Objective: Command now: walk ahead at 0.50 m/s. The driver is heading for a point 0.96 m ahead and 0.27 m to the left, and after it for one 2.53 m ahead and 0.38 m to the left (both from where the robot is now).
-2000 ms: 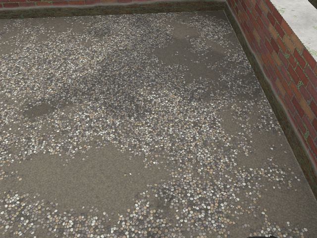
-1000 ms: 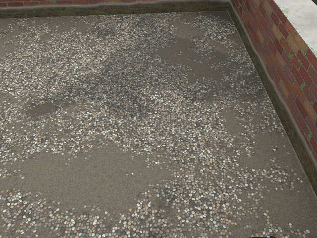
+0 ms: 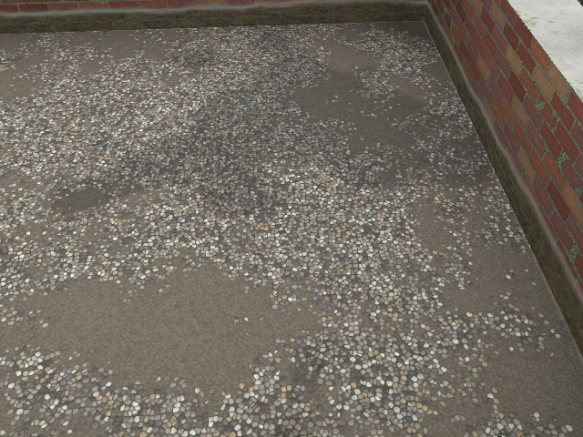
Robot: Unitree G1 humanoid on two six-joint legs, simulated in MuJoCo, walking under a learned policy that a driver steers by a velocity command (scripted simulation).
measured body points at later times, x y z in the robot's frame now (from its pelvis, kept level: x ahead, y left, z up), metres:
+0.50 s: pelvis +0.00 -0.01 +0.02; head +0.00 -0.02 +0.47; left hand +0.15 +0.19 -0.08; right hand +0.18 -0.21 -0.08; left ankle -0.01 +0.14 -0.72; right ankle -0.03 -0.06 -0.72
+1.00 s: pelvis +0.00 +0.00 +0.02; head +0.00 -0.01 +0.47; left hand +0.09 +0.23 -0.10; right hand +0.09 -0.23 -0.10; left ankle -0.01 +0.14 -0.72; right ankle -0.03 -0.06 -0.72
